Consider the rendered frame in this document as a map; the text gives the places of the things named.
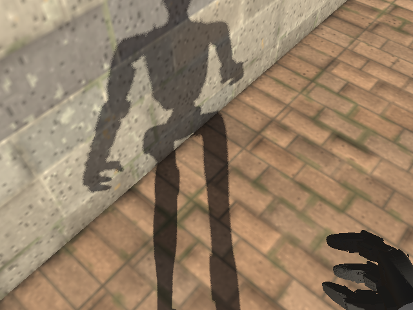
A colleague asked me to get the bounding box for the right robot hand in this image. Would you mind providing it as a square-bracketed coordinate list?
[322, 230, 413, 310]

